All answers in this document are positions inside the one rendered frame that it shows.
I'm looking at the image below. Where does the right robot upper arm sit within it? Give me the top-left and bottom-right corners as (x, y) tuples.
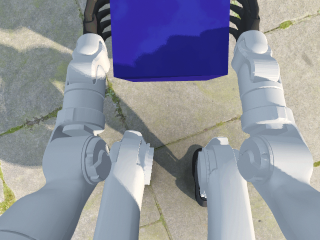
(236, 134), (320, 240)

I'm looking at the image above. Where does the left robot thigh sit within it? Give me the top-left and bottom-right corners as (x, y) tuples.
(93, 138), (154, 240)

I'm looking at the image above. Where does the right robot forearm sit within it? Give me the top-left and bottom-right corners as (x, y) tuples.
(231, 30), (314, 168)

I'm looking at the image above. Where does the left robot forearm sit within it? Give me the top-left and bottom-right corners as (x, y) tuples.
(42, 33), (111, 174)

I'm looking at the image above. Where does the left robot hand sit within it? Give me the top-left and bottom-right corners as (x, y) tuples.
(83, 0), (112, 42)

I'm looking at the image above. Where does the left robot upper arm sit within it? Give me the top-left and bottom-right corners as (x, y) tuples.
(0, 135), (112, 240)

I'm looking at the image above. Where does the carton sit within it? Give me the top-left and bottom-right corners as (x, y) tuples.
(109, 0), (230, 82)

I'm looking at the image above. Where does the robot right foot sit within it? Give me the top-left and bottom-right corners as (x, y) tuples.
(192, 148), (207, 207)

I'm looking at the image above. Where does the right robot hand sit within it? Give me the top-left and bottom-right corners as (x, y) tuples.
(229, 0), (260, 42)

